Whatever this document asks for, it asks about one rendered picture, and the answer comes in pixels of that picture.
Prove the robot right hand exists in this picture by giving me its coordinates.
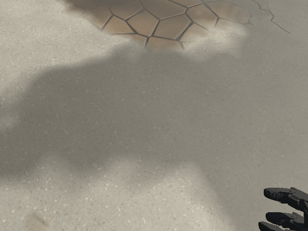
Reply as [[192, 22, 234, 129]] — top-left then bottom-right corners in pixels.
[[258, 187, 308, 231]]

